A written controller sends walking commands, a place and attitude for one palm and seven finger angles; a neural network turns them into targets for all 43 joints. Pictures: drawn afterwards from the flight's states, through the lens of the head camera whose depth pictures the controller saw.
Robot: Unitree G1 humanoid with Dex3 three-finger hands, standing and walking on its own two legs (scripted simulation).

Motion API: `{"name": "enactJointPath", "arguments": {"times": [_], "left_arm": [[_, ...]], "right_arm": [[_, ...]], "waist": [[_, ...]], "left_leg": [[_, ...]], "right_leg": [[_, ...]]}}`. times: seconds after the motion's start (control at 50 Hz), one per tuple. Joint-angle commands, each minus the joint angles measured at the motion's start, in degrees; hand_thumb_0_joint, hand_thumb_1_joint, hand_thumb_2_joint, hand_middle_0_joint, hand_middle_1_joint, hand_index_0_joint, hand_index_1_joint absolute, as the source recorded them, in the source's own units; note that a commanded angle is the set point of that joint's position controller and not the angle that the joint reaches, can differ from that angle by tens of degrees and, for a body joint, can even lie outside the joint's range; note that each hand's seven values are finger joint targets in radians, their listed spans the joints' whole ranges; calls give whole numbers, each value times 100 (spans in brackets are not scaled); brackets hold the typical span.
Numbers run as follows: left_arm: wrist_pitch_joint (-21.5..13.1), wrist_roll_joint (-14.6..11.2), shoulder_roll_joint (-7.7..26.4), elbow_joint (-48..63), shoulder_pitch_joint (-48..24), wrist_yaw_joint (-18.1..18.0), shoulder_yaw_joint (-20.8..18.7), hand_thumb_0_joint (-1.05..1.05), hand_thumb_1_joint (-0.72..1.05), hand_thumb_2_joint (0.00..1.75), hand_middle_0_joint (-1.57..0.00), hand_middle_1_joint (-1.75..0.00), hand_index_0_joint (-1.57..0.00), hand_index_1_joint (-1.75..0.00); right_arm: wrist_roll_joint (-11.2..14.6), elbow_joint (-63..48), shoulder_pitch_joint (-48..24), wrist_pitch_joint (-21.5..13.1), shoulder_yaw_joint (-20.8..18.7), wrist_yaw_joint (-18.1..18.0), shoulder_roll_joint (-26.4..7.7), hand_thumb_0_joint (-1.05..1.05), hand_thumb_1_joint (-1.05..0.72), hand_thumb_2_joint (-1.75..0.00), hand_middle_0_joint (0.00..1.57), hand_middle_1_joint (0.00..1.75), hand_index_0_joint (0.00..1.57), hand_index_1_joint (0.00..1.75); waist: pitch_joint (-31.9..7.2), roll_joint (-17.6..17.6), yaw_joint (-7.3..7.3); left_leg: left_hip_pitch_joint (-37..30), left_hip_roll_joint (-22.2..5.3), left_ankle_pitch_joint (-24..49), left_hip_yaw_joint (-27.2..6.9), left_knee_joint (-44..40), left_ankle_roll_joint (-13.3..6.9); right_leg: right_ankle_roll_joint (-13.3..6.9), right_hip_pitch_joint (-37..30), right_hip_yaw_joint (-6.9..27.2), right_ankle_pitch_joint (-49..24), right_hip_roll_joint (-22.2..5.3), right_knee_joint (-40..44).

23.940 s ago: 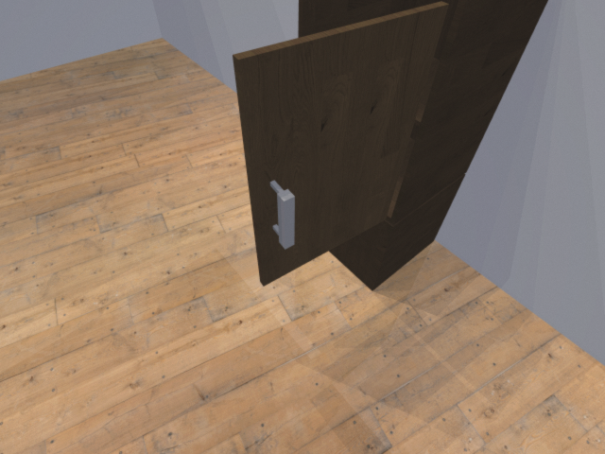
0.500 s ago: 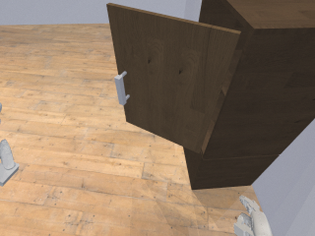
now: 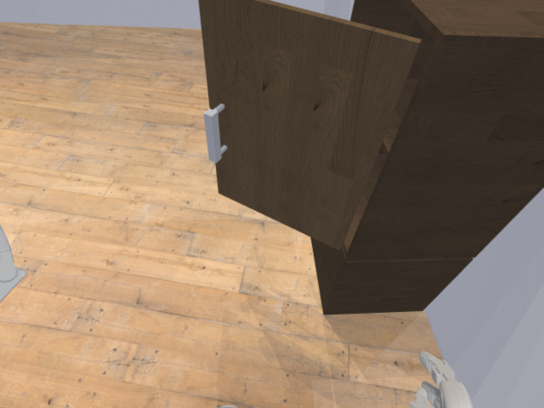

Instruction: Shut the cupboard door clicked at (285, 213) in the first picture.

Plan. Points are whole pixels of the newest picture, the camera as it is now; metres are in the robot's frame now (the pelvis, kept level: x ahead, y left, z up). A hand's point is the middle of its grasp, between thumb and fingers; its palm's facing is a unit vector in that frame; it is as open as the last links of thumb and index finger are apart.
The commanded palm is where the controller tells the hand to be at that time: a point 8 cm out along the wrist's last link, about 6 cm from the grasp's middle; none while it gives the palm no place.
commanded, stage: step back with the hand held close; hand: left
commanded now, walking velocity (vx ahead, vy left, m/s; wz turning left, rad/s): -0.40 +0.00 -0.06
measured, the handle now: (217, 133) +0.75 +0.16 -0.05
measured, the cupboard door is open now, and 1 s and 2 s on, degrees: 57 57 57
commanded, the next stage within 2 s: stop stepping back and stand still in 0.66 s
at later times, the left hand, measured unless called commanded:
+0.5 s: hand out of the picture +0.12 +0.28 +0.19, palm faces +0.44 -0.76 -0.47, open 7.4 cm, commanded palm +0.05 +0.30 +0.20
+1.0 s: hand out of the picture +0.02 +0.27 +0.20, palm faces +0.42 -0.81 -0.42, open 7.4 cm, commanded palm -0.01 +0.30 +0.20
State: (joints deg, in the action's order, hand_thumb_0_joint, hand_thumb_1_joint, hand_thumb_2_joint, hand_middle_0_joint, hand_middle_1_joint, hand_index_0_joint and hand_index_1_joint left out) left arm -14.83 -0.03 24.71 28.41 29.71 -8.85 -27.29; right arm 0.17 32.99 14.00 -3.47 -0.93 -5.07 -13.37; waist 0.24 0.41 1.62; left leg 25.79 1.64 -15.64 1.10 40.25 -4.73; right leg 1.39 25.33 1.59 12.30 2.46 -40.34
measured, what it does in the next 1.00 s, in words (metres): walks backwards: right foot, then left foot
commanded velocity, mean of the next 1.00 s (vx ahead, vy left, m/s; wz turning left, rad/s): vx -0.22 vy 0.00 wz -0.05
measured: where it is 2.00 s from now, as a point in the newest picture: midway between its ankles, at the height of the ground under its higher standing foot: outside the picture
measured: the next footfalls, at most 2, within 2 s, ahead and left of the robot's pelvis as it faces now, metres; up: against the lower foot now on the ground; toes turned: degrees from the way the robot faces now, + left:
right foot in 0.72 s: -0.24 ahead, -0.14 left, +0.00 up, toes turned +0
left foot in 1.00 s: +0.00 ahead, +0.09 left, +0.00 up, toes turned -4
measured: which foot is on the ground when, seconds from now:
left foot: down 0.00-0.90, up 0.92-0.98, down 1.00-1.00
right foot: down 0.00-0.44, up 0.46-0.70, down 0.72-1.00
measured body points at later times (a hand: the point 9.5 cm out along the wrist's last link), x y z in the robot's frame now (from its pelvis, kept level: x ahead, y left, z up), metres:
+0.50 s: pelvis -0.08 +0.00 +0.01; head -0.08 +0.03 +0.46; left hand +0.09 +0.31 +0.21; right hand +0.09 -0.26 -0.05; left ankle +0.02 +0.08 -0.72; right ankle -0.03 -0.14 -0.71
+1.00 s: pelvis -0.17 +0.01 +0.00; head -0.23 +0.04 +0.44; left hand +0.00 +0.31 +0.22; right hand -0.07 -0.26 -0.08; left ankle -0.05 +0.09 -0.72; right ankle -0.28 -0.14 -0.72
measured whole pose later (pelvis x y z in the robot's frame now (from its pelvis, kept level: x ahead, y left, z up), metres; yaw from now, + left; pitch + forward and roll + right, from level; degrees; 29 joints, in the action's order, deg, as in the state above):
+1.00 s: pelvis -0.17 +0.01 +0.00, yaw -4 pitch -1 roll -3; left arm -11.6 -2.9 27.7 29.1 33.2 -8.9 -25.8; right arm -0.1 37.4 18.7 -3.3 -0.1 -6.0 -13.4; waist -8.3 0.6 1.4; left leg 28.8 -1.4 -13.8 -0.3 40.3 0.7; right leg 0.9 4.7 1.4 28.1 1.2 -33.5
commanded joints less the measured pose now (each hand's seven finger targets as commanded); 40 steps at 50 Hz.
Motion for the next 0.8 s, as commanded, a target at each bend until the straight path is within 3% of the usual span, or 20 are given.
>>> {"name": "enactJointPath", "arguments": {"times": [0.0, 0.06, 0.14, 0.2, 0.24, 0.28, 0.3, 0.34, 0.36, 0.4, 0.44, 0.46, 0.5, 0.58, 0.64, 0.68, 0.72, 0.74, 0.76, 0.78], "left_arm": [[-399, -82, 815, 1039, -231, -35, -702, 0, 90, 90, -20, -30, -20, -30], [-439, -193, 762, 1112, -226, -5, -447, 0, 90, 90, -20, -30, -20, -30], [-415, -247, 1072, 1424, -217, -56, -542, 0, 90, 90, -20, -30, -20, -30], [-353, -292, 1235, 1426, 88, -42, -729, 0, 90, 90, -20, -30, -20, -30], [-330, -265, 1418, 1323, 196, -62, -919, 0, 90, 90, -20, -30, -20, -30], [-277, -284, 1415, 1179, 246, -122, -825, 0, 90, 90, -20, -30, -20, -30], [-231, -268, 1388, 1085, 258, -162, -787, 0, 90, 90, -20, -30, -20, -30], [-182, -242, 1303, 1005, 136, -219, -682, 0, 90, 90, -20, -30, -20, -30], [-167, -237, 1236, 958, 172, -237, -615, 0, 90, 90, -20, -30, -20, -30], [-231, -216, 1150, 1210, -67, -232, -520, 0, 90, 90, -20, -30, -20, -30], [-361, -128, 1159, 1081, -135, -115, -640, 0, 90, 90, -20, -30, -20, -30], [-291, -106, 1093, 921, -1, -87, -756, 0, 90, 90, -20, -30, -20, -30], [-238, -120, 908, 1218, -267, -30, -508, 0, 90, 90, -20, -30, -20, -30], [-173, -351, 770, 1472, -184, -67, -170, 0, 90, 90, -20, -30, -20, -30], [-294, -325, 952, 1724, -419, -92, -230, 0, 90, 90, -20, -30, -20, -30], [-374, -323, 1200, 1671, -892, -131, -388, 0, 90, 90, -20, -30, -20, -30], [-426, -293, 1330, 1621, -1144, -172, -544, 0, 90, 90, -20, -30, -20, -30], [-411, -346, 1252, 1841, -1287, -96, -344, 0, 90, 90, -20, -30, -20, -30], [-292, -385, 1378, 1468, -657, -63, -573, 0, 90, 90, -20, -30, -20, -30], [-175, -442, 1241, 1311, -199, -32, -558, 0, 90, 90, -20, -30, -20, -30]], "right_arm": [[-70, -837, -701, -411, -324, -23, -815, 0, -90, -90, 20, 30, 20, 30], [-51, -669, -714, -489, -285, 31, -741, 0, -90, -90, 20, 30, 20, 30], [-24, -572, -724, -441, -310, 30, -674, 0, -90, -90, 20, 30, 20, 30], [6, -757, -860, -296, -270, 22, -615, 0, -90, -90, 20, 30, 20, 30], [-5, -786, -802, -200, -284, 30, -579, 0, -90, -90, 20, 30, 20, 30], [-3, -781, -845, -108, -244, 54, -465, 0, -90, -90, 20, 30, 20, 30], [-26, -738, -846, -46, -233, 63, -431, 0, -90, -90, 20, 30, 20, 30], [-44, -690, -764, 25, -221, 48, -472, 0, -90, -90, 20, 30, 20, 30], [-37, -668, -715, 33, -175, 21, -466, 0, -90, -90, 20, 30, 20, 30], [14, -775, -837, -45, -209, -83, -738, 0, -90, -90, 20, 30, 20, 30], [70, -860, -1014, -269, -281, -122, -829, 0, -90, -90, 20, 30, 20, 30], [-20, -834, -893, -319, -336, -135, -879, 0, -90, -90, 20, 30, 20, 30], [-73, -735, -920, -412, -344, -60, -763, 0, -90, -90, 20, 30, 20, 30], [-100, -431, -891, -619, -259, 81, -568, 0, -90, -90, 20, 30, 20, 30], [-188, -140, -707, -580, -200, 152, -547, 0, -90, -90, 20, 30, 20, 30], [-171, -109, -779, -542, -230, 98, -526, 0, -90, -90, 20, 30, 20, 30], [-144, -123, -811, -578, -248, 23, -445, 0, -90, -90, 20, 30, 20, 30], [27, -147, -854, -629, -326, 17, -411, 0, -90, -90, 20, 30, 20, 30], [62, -313, -821, -622, -305, 0, -443, 0, -90, -90, 20, 30, 20, 30], [75, -492, -912, -552, -237, 11, -427, 0, -90, -90, 20, 30, 20, 30]], "waist": [[-404, 769, -186], [-837, 408, -141], [-1863, 475, -122], [-1661, 120, -100], [-1335, -265, -45], [-940, -672, -59], [-834, -793, -51], [-642, -642, 38], [-545, -484, 53], [-445, 936, -15], [-737, 1749, -127], [-628, 1668, -161], [-620, 1063, -204], [-1017, 1371, -211], [-1248, 1244, -176], [-1406, 615, -173], [-1863, 475, -139], [-2154, -118, -83], [-1943, -134, 4], [-1711, 148, -36]], "left_leg": [[2206, -1572, -1458, -1503, -2371, -348], [764, -1207, 688, -1114, -1629, -43], [-523, -998, 2177, -656, -1188, 175], [23, -816, 743, -499, -1084, 180], [330, -477, -610, -356, -737, 324], [-119, -155, -756, -240, 119, 526], [-288, -104, -661, -272, 444, 552], [-652, -201, -424, -416, 124, 497], [-768, -369, -254, -561, -761, 418], [121, -1031, -241, -1182, -2183, 89], [2111, -1969, -3083, -2136, -3569, -372], [2520, -2183, -3230, -2357, -3718, -498], [1718, -2034, -2231, -1921, -3245, -441], [-437, -1714, -1076, -1243, -3167, 93], [-1419, -1527, 553, -962, -2533, 476], [-2066, -1239, 1727, -333, -1592, 637], [-2798, -1007, 2568, 146, -1296, 718], [-3238, -851, 2713, 167, -1149, 633], [-3317, -809, 2210, 187, -1105, 540], [-3042, -777, 1198, 161, -1161, 552]], "right_leg": [[-45, -2553, 177, -162, 159, -600], [-187, -1941, 512, -1516, -171, 335], [-187, -1727, 701, -2447, -421, 477], [-234, -1699, 1046, -1998, -588, 846], [-486, -1328, 1634, -1231, -1078, 1512], [-859, -266, 2076, -146, -1689, 2344], [-962, 52, 2009, -97, -1832, 2494], [-863, 410, 1560, -262, -1681, 2401], [-609, 386, 1119, -62, -1328, 2127], [-104, -547, 241, 151, -123, 1126], [47, -2632, -20, 490, 470, -634], [23, -2845, 36, 473, 490, -1262], [-36, -2171, 101, 950, 402, -1239], [-203, -1234, -233, 1811, 240, 484], [-375, -1133, 131, 915, -118, 2247], [-531, -619, 586, 177, -537, 2453], [-413, -380, 351, -792, -596, 2138], [-202, -376, 86, -1341, -436, 1917], [-73, -96, -66, -1000, -392, 1873], [-204, -17, -90, 0, -417, 1896]]}}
